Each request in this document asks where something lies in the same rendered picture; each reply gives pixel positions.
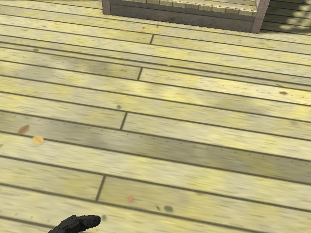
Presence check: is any left robot hand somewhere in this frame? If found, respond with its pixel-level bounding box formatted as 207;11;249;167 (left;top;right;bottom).
48;215;101;233

